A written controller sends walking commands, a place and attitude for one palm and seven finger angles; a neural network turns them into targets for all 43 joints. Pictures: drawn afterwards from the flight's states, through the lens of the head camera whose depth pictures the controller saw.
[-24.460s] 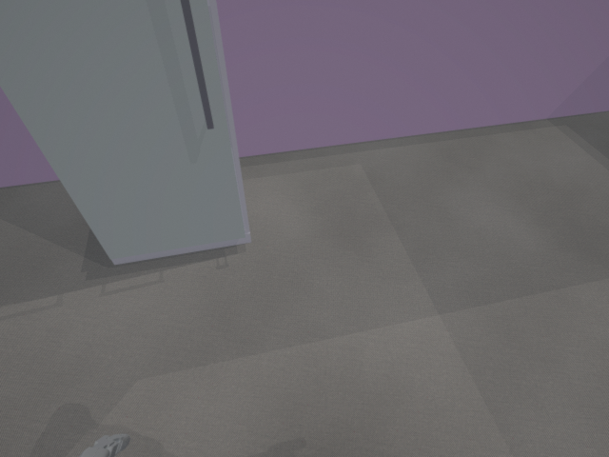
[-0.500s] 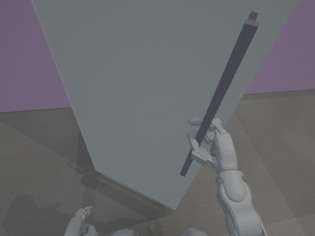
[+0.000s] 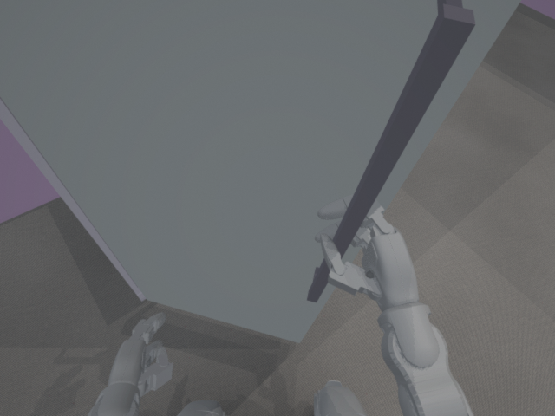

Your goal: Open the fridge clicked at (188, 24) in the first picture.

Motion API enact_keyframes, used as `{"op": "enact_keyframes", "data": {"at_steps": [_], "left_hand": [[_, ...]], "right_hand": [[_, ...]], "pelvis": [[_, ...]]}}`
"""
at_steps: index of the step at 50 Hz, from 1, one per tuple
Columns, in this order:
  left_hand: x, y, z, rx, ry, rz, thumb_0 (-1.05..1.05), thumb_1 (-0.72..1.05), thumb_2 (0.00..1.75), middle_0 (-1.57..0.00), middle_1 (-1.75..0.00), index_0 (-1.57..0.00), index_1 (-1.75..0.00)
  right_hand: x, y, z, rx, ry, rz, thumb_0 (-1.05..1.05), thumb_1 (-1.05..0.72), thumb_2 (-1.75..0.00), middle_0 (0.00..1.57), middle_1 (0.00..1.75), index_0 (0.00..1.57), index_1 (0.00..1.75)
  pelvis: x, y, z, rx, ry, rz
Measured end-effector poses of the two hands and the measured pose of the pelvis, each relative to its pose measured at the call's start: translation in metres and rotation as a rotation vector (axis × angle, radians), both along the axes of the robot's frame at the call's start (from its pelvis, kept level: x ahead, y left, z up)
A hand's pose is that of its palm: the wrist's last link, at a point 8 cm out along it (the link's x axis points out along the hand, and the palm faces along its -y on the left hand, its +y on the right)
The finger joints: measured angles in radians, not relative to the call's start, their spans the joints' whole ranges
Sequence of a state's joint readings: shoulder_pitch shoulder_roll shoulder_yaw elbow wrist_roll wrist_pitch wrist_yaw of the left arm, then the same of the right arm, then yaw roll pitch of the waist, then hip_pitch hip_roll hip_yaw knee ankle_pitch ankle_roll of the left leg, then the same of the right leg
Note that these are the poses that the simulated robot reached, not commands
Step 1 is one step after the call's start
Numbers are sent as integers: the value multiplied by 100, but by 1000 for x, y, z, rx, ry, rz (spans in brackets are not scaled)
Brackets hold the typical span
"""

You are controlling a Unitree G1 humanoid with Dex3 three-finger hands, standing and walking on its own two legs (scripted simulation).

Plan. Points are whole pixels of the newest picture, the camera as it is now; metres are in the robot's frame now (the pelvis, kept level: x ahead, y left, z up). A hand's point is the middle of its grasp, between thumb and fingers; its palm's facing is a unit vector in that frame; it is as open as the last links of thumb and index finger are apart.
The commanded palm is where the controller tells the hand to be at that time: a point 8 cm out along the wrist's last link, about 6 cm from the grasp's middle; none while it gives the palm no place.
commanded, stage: walk backward, drawing the door open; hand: right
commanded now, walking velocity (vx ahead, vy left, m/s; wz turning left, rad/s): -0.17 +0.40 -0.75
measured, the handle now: (350, 213) +0.34 -0.04 +0.13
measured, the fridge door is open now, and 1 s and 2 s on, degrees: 52 79 77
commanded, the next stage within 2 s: stop walking and hold the door back in 0.72 s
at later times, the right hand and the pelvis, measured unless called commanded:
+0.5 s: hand (272, 346) +0.18 +0.03 +0.11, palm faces +0.34 +0.92 -0.20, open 6.0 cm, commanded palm +0.13 +0.00 +0.11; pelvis -0.05 +0.23 +0.00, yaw -23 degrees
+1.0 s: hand out of the picture +0.12 +0.10 +0.10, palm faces +0.75 +0.61 -0.28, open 5.7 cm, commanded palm +0.07 +0.06 +0.10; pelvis -0.01 +0.43 +0.00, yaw -41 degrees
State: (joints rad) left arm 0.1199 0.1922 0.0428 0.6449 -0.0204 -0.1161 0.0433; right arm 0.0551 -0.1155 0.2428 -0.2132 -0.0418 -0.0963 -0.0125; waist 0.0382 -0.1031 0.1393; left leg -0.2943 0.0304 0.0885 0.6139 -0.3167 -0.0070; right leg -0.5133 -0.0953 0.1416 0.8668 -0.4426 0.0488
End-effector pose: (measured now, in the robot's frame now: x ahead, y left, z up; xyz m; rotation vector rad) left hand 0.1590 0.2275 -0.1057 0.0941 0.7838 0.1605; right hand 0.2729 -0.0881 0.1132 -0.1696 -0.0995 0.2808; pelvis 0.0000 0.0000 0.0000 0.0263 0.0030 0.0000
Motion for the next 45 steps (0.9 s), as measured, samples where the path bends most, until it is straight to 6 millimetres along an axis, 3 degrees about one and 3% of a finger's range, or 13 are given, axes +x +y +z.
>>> {"op": "enact_keyframes", "data": {"at_steps": [5, 8, 15, 19, 22, 28, 32, 35, 41, 45], "left_hand": [[10, 27, 11, 59, -36, -68, 1, 91, 90, -20, -30, -20, -30], [15, 39, 12, 89, -97, -125, 1, 91, 90, -20, -30, -20, -30], [2, 77, 12, 55, -7, -319, 1, 91, 90, -20, -30, -20, -30], [4, 111, -3, 23, 37, -383, 1, 90, 90, -20, -30, -21, -30], [11, 137, -11, 45, 56, -398, 1, 90, 90, -20, -30, -21, -30], [27, 173, 7, 96, 22, -434, 1, 91, 90, -20, -30, -20, -30], [40, 187, 12, 133, -61, -495, 1, 91, 90, -20, -30, -20, -30], [42, 197, 16, 138, -39, -561, 1, 91, 90, -20, -30, -20, -30], [49, 226, 18, 105, 40, -694, 1, 91, 90, -20, -30, -21, -30], [70, 249, 1, 58, 39, -747, 1, 90, 90, -20, -30, -21, -30]], "right_hand": [[-25, 11, 0, 12, 14, -95, 0, -68, -81, 41, 136, 31, 140], [-38, 17, -3, 47, -39, -137, 1, -68, -81, 42, 137, 31, 140], [-72, 37, 0, 3, -18, -327, 0, -69, -81, 44, 139, 30, 140], [-96, 54, 0, -11, -24, -475, 0, -69, -81, 43, 136, 28, 140], [-112, 68, 1, -17, -13, -572, 0, -70, -82, 43, 137, 29, 140], [-141, 89, 2, -11, 11, -667, 0, -71, -81, 42, 135, 30, 140], [-156, 101, -2, 21, -61, -704, 1, -71, -82, 43, 137, 31, 140], [-167, 111, -3, -3, -77, -760, 1, -71, -82, 44, 138, 30, 140], [-193, 141, 3, -16, 12, -922, 1, -73, -81, 42, 135, 29, 140], [-207, 161, 2, -73, -11, -1062, 0, -71, -81, 42, 135, 29, 140]], "pelvis": [[-14, 34, 4, -46, -5, -91], [-23, 55, -10, -36, 9, -120], [-49, 133, 3, -6, -18, -234], [-44, 185, -7, -20, 12, -317], [-49, 211, -6, -23, -9, -369], [-50, 252, 5, -60, -2, -464], [-52, 279, -10, -30, 29, -510], [-53, 309, -6, -40, 1, -554], [-38, 365, 12, 27, -3, -627], [-15, 404, -4, -2, 19, -668]]}}
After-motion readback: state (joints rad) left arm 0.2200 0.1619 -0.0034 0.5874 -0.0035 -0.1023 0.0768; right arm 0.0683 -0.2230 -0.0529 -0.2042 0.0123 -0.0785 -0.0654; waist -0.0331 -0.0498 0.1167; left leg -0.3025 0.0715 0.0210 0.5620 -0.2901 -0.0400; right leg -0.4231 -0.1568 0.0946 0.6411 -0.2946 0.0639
